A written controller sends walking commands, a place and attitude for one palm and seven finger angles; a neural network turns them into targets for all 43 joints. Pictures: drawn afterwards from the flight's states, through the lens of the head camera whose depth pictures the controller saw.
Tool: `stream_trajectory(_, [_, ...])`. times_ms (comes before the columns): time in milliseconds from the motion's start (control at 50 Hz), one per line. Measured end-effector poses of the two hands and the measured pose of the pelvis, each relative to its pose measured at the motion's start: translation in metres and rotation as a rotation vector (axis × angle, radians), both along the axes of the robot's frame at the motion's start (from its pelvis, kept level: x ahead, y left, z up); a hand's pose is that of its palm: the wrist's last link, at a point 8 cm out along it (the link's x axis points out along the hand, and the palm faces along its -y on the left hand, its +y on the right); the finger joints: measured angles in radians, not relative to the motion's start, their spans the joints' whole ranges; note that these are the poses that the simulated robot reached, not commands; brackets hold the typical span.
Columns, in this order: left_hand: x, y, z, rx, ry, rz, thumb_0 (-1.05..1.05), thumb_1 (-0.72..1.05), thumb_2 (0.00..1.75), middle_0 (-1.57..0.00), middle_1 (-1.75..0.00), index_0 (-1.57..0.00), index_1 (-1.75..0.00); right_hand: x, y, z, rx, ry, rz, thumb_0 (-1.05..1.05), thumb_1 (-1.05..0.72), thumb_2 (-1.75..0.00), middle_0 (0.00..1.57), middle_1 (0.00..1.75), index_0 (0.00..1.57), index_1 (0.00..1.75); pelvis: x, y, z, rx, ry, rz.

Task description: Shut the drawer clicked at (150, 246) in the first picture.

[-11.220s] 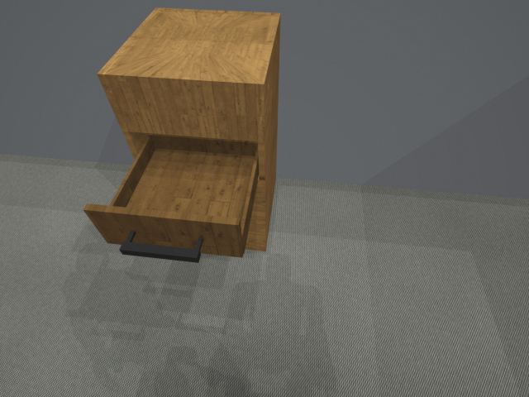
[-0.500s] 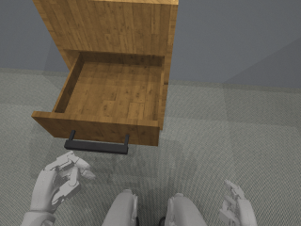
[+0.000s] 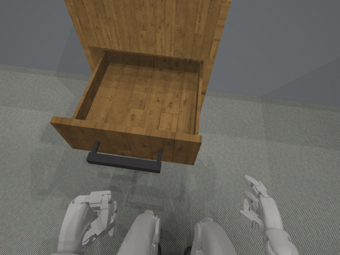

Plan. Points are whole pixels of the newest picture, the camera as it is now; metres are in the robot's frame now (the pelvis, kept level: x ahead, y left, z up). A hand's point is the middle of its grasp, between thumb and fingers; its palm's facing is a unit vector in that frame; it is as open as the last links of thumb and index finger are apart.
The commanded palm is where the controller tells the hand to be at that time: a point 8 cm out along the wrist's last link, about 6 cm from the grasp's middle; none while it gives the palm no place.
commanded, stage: raise the hand and make a fist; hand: left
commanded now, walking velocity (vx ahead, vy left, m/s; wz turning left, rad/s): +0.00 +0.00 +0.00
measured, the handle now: (126, 155) +0.36 +0.16 -0.07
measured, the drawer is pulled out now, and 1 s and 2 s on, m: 0.30 0.30 0.30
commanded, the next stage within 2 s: bring the fist close to the handle in 0.52 s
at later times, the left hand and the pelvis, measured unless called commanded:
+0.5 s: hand (116, 219) +0.19 +0.13 +0.03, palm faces -0.04 -1.00 +0.03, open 3.3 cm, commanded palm +0.16 +0.18 +0.03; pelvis +0.01 +0.01 -0.01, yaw +0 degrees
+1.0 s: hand (125, 207) +0.22 +0.12 -0.01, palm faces -0.05 -1.00 +0.00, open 3.3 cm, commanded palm +0.20 +0.17 -0.01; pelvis +0.01 -0.01 -0.03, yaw +0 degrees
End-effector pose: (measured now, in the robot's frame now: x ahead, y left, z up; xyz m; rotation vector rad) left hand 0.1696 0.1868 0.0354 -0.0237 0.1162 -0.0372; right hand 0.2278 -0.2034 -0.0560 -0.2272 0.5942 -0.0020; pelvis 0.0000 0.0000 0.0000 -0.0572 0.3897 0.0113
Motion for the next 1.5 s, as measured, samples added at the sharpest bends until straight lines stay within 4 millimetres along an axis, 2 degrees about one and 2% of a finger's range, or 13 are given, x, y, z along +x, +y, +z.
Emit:
stream_trajectory(80, [-0.002, 0.001, -0.001, -0.007, 0.002, 0.001, 0.02, 0.90, 0.90, -1.38, -1.58, -1.38, -1.58, 0.001, 0.010, -0.004, 0.004, 0.014, 0.024, 0.01, -0.90, -0.90, 0.20, 0.30, 0.20, 0.30, 0.001, 0.004, -0.002, -0.008, 0.007, 0.006])
stream_trajectory(160, [-0.001, -0.001, -0.004, -0.015, 0.003, -0.010, 0.02, 0.91, 0.90, -1.39, -1.59, -1.39, -1.59, -0.001, 0.011, -0.010, -0.002, 0.036, 0.027, 0.01, -0.90, -0.90, 0.20, 0.30, 0.20, 0.30, 0.002, 0.007, -0.006, -0.012, 0.018, 0.006])
stream_trajectory(300, [0.003, -0.001, -0.005, -0.008, 0.012, -0.013, 0.02, 0.90, 0.90, -1.40, -1.60, -1.39, -1.60, -0.008, 0.004, -0.018, -0.019, 0.083, -0.004, 0.01, -0.90, -0.90, 0.20, 0.30, 0.20, 0.30, 0.004, 0.010, -0.008, -0.012, 0.030, 0.002])
stream_trajectory(440, [0.004, -0.004, -0.001, -0.006, 0.019, -0.009, 0.02, 0.91, 0.90, -1.40, -1.60, -1.39, -1.60, -0.013, -0.004, -0.017, -0.024, 0.102, -0.029, 0.01, -0.90, -0.90, 0.20, 0.29, 0.20, 0.30, 0.007, 0.010, -0.006, -0.010, 0.034, 0.000])
stream_trajectory(700, [-0.001, -0.006, -0.003, 0.013, 0.023, 0.014, 0.02, 0.91, 0.90, -1.40, -1.60, -1.39, -1.60, -0.001, -0.010, -0.014, -0.016, 0.074, -0.020, 0.01, -0.90, -0.90, 0.20, 0.29, 0.20, 0.30, 0.011, 0.000, -0.006, -0.001, 0.038, 0.000])
stream_trajectory(880, [0.019, -0.013, -0.031, 0.019, 0.000, -0.018, 0.02, 0.90, 0.90, -1.40, -1.60, -1.39, -1.60, 0.004, -0.019, -0.031, -0.034, 0.073, 0.000, 0.01, -0.90, -0.90, 0.20, 0.29, 0.20, 0.30, 0.009, -0.008, -0.021, -0.001, 0.067, -0.002])
stream_trajectory(980, [0.031, -0.011, -0.037, 0.024, -0.003, -0.012, 0.02, 0.90, 0.90, -1.40, -1.60, -1.39, -1.60, -0.004, -0.025, -0.043, -0.026, 0.113, -0.019, 0.01, -0.90, -0.90, 0.20, 0.29, 0.20, 0.30, 0.008, -0.012, -0.026, 0.002, 0.077, -0.006])
stream_trajectory(1180, [0.042, -0.011, -0.058, 0.032, 0.007, -0.017, 0.02, 0.90, 0.90, -1.40, -1.60, -1.39, -1.60, -0.021, -0.035, -0.065, -0.034, 0.183, -0.041, 0.01, -0.90, -0.90, 0.20, 0.29, 0.20, 0.30, 0.006, -0.015, -0.036, 0.006, 0.104, -0.012])
stream_trajectory(1500, [0.077, -0.005, -0.096, 0.021, -0.020, -0.038, 0.02, 0.90, 0.90, -1.40, -1.60, -1.39, -1.60, -0.030, -0.038, -0.098, -0.055, 0.238, -0.034, 0.01, -0.90, -0.90, 0.20, 0.29, 0.20, 0.30, -0.002, -0.012, -0.062, -0.003, 0.147, -0.016])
